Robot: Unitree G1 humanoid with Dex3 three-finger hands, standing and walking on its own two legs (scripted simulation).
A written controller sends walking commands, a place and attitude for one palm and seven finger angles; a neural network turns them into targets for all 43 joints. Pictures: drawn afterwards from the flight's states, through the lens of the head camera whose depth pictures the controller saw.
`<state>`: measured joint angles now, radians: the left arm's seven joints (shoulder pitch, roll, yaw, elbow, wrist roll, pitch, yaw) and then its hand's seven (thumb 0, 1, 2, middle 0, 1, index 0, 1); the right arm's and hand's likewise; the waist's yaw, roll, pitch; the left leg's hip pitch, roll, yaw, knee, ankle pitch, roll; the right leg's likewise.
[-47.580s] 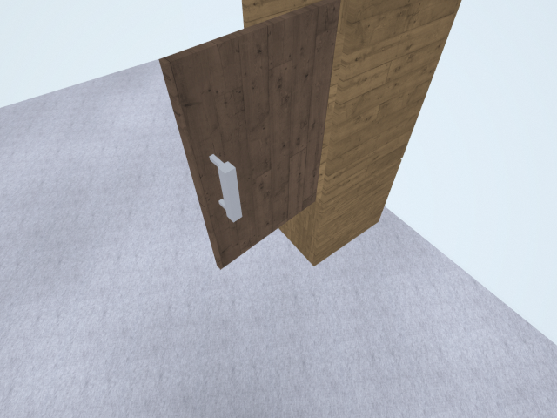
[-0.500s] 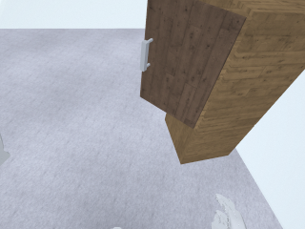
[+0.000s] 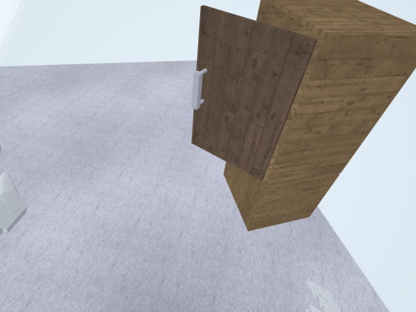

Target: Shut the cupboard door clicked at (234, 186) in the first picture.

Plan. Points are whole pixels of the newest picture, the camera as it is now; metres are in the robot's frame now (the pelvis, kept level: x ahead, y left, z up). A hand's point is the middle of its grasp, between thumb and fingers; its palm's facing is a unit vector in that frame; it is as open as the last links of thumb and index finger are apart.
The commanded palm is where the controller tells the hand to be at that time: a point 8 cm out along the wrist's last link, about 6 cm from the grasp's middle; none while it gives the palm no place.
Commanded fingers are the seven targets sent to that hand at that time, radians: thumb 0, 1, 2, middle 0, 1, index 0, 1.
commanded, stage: stop stepping back and stand still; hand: left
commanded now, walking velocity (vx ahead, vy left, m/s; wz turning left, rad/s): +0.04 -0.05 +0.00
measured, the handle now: (200, 88) +0.89 +0.04 -0.02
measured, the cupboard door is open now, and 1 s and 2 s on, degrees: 40 40 40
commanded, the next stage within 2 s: let the arm hang, fingers relaxed in 1.12 s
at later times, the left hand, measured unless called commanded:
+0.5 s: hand (28, 183) +0.26 +0.29 +0.16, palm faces +0.35 -0.84 -0.41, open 7.4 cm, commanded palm +0.18 +0.34 +0.18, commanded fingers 0.00 0.90 0.90 -0.20 -0.30 -0.20 -0.30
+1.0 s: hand (24, 205) +0.22 +0.28 +0.16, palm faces +0.42 -0.82 -0.39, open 7.4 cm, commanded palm +0.17 +0.32 +0.18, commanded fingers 0.00 0.90 0.90 -0.20 -0.30 -0.20 -0.30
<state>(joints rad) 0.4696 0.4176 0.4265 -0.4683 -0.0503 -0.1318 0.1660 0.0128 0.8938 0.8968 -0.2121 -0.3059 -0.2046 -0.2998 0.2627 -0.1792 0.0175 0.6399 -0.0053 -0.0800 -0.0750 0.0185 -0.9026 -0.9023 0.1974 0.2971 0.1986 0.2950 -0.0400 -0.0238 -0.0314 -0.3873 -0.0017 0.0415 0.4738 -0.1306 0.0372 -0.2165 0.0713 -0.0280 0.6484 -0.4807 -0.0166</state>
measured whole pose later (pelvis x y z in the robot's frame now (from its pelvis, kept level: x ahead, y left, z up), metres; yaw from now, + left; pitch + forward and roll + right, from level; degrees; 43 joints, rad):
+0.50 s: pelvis +0.03 +0.04 +0.00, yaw -3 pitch +2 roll -1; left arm 0.51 0.42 0.40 -0.53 -0.03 -0.17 0.16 0.01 0.90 0.90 -0.21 -0.31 -0.20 -0.30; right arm 0.22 -0.16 0.05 0.62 -0.01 -0.11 -0.07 0.02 -0.90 -0.90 0.20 0.30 0.20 0.30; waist -0.03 -0.06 -0.02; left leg -0.33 -0.03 0.07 0.46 -0.17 0.07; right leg -0.16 0.01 0.00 0.42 -0.30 0.01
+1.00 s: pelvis +0.02 +0.02 +0.00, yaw -2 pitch +0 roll -2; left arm 0.53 0.37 0.36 -0.42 -0.04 -0.15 0.16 0.01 0.89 0.90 -0.22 -0.31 -0.21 -0.30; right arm 0.24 -0.21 0.02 0.63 0.02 -0.04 -0.07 0.02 -0.90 -0.90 0.20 0.30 0.20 0.30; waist 0.00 0.02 -0.09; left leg -0.33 0.01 0.03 0.51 -0.19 0.04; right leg -0.12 0.05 -0.03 0.42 -0.30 -0.02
